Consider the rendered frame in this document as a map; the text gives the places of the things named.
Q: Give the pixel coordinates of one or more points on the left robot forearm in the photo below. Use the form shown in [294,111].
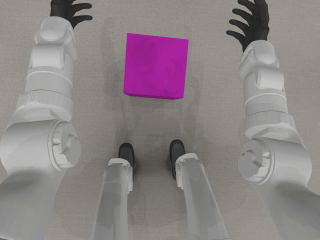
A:
[50,75]

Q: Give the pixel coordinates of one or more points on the robot left hand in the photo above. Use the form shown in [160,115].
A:
[65,9]

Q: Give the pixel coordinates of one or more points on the robot right hand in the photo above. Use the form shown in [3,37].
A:
[258,28]

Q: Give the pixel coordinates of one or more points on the right robot forearm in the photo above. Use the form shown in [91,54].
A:
[264,95]

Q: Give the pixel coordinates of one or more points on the carton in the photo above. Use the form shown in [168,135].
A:
[155,66]

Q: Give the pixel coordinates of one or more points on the robot left upper arm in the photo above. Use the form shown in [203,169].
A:
[36,156]

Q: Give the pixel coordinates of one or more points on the left robot shin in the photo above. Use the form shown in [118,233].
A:
[114,161]

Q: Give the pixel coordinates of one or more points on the robot right upper arm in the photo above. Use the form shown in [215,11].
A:
[279,171]

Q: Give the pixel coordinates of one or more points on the left robot thigh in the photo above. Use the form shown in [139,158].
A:
[111,218]

